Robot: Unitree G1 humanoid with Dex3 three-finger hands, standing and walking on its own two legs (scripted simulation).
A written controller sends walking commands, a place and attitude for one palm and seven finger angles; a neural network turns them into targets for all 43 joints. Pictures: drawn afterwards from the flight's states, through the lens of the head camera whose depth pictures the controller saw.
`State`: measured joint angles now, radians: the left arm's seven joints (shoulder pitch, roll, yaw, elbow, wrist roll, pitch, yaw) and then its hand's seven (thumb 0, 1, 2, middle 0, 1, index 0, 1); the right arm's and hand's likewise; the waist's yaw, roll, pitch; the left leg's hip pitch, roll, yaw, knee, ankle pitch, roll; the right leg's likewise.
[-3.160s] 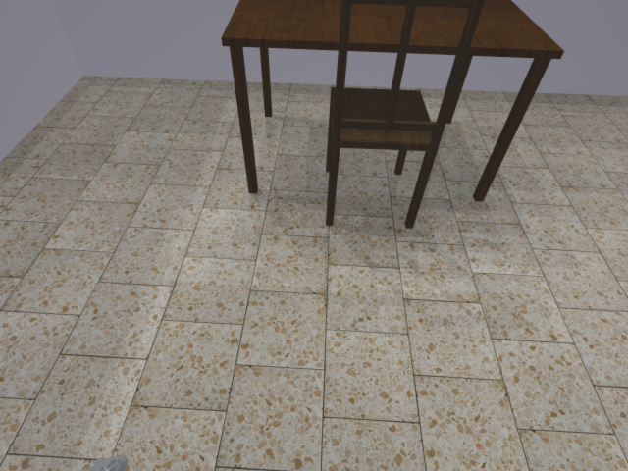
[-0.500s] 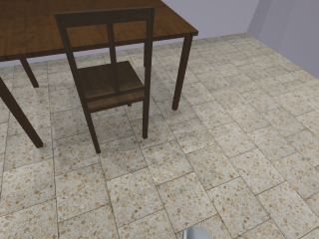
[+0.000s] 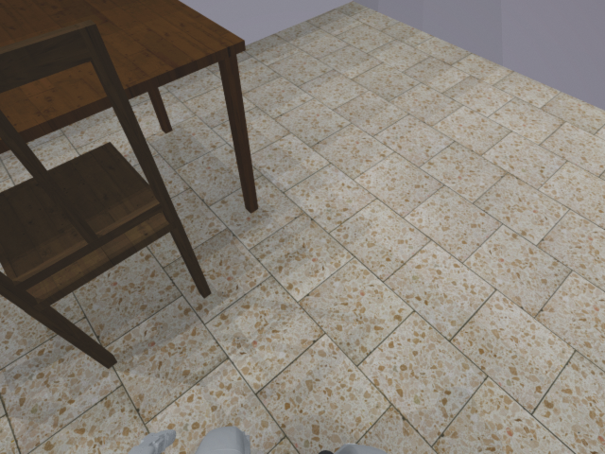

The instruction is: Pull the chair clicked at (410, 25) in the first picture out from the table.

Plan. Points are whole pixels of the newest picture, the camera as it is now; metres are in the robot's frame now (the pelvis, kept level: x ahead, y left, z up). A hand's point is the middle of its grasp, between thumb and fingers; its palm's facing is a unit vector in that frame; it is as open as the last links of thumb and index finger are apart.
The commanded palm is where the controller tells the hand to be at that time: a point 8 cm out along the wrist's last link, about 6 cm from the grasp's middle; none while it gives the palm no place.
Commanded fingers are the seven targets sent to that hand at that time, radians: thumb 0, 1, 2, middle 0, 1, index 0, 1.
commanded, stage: turn to face it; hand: left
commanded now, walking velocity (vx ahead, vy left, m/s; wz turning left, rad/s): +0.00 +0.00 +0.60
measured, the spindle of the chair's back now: (47, 183) +0.57 +0.50 -0.04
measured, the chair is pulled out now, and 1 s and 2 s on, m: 0.00 0.00 0.00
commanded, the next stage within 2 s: take the last steps up to it in 1.22 s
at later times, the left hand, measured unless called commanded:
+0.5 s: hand out of the picture +0.05 +0.27 -0.17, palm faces +0.30 -0.93 -0.19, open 7.4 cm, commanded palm none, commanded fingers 0.00 0.90 0.90 -0.20 -0.30 -0.20 -0.30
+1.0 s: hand out of the picture +0.05 +0.22 -0.12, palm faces +0.52 -0.81 -0.28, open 7.4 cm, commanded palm none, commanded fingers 0.00 0.90 0.90 -0.20 -0.30 -0.20 -0.30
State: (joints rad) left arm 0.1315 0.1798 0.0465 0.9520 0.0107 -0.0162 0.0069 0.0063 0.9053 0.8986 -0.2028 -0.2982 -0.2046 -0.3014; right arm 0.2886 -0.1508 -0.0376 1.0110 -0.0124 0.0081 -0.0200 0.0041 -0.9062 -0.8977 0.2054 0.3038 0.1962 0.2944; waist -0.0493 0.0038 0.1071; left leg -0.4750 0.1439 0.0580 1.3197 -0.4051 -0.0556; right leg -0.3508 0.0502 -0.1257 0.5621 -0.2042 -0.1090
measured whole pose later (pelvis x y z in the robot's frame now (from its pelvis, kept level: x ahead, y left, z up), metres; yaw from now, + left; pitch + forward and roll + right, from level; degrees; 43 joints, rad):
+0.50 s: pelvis +0.05 +0.06 +0.02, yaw +14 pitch +0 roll -3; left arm 0.22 0.23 0.08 0.99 0.02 0.06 0.01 0.01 0.91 0.90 -0.20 -0.30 -0.20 -0.30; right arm 0.24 -0.16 -0.03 0.97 -0.02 0.02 0.00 0.00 -0.91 -0.90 0.21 0.30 0.20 0.29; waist 0.00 -0.03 0.06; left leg -0.28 0.01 0.06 0.50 -0.22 0.07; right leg -0.48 -0.08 -0.03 1.10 -0.40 0.07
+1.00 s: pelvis +0.05 -0.01 +0.01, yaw +32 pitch -1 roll +1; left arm 0.17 0.17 0.03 0.87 0.02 0.03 0.02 0.01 0.90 0.90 -0.20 -0.30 -0.21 -0.30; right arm 0.23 -0.28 -0.10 0.94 -0.03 0.08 0.03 0.00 -0.91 -0.90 0.20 0.30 0.19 0.29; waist -0.04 0.06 0.03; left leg -0.52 -0.03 -0.04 1.10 -0.36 -0.04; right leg -0.20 -0.05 -0.10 0.49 -0.28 -0.01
